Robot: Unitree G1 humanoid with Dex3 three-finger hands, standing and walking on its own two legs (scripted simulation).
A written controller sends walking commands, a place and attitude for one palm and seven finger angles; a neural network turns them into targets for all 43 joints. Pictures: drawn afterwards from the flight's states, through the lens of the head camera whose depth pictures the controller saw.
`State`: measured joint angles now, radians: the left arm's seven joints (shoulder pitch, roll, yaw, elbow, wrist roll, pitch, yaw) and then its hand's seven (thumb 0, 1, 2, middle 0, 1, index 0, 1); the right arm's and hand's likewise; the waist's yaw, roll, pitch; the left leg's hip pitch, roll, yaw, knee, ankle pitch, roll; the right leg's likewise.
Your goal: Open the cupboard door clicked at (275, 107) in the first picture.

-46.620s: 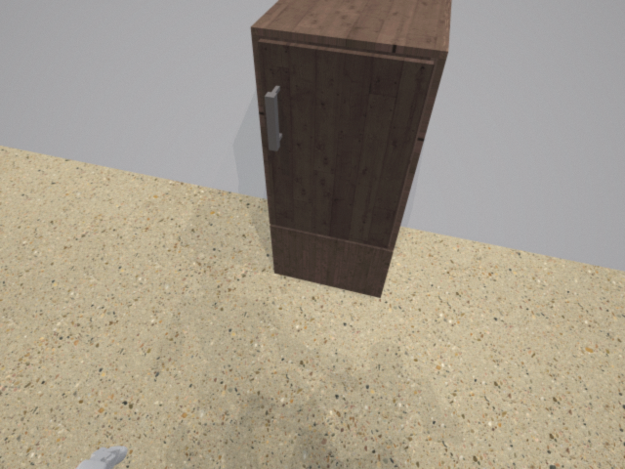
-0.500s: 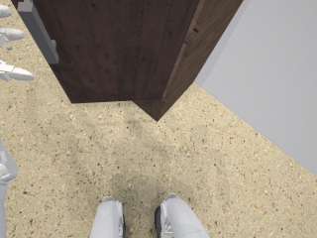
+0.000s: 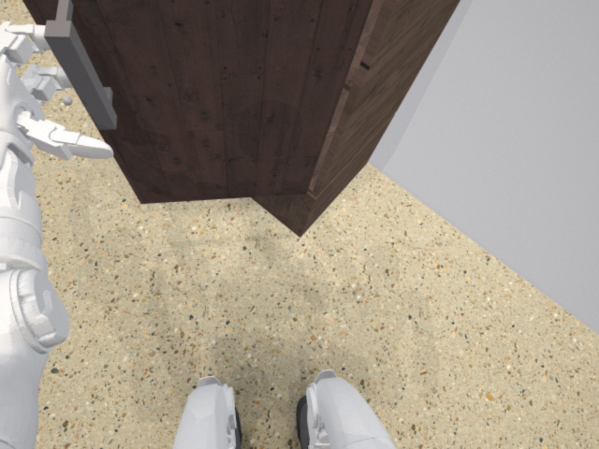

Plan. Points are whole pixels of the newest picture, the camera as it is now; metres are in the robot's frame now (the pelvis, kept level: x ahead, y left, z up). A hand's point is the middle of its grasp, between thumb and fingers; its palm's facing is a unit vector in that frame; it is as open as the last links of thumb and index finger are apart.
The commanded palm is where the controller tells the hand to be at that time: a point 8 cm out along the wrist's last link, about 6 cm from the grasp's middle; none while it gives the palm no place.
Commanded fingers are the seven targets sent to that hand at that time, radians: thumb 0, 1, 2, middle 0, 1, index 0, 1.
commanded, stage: slide the fingers in behind the handle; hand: left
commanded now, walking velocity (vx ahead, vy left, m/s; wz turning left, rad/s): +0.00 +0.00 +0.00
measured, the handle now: (88, 69) +0.58 +0.22 +0.06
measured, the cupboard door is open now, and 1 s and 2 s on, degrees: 47 46 47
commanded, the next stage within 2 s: close the thumb around the handle in 0.92 s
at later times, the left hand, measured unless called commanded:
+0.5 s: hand (86, 98) +0.53 +0.22 +0.06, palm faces +0.06 -1.00 -0.01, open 14.0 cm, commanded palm +0.52 +0.23 +0.06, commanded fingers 0.00 -0.50 0.30 -0.30 -1.20 -0.30 -1.20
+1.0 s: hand (95, 98) +0.54 +0.21 +0.06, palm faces +0.04 -1.00 -0.01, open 14.0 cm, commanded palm +0.52 +0.24 +0.06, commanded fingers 0.00 -0.50 0.30 -0.30 -1.20 -0.30 -1.20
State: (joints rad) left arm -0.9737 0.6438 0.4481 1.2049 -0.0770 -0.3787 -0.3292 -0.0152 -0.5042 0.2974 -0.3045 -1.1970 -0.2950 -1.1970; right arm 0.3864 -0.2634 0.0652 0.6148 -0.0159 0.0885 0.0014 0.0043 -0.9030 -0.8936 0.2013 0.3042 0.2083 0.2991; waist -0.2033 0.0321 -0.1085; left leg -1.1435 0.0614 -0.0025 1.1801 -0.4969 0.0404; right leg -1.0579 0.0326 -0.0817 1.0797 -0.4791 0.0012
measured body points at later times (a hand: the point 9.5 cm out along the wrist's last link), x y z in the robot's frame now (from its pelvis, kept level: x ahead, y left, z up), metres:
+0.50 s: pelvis +0.00 -0.01 +0.00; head +0.17 +0.02 +0.41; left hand +0.53 +0.27 +0.07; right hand -0.01 -0.27 -0.11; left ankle +0.02 +0.09 -0.64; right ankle +0.01 -0.13 -0.64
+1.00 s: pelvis +0.00 -0.01 +0.00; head +0.17 +0.02 +0.42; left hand +0.53 +0.26 +0.06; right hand +0.00 -0.27 -0.11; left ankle +0.02 +0.09 -0.64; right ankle +0.01 -0.13 -0.64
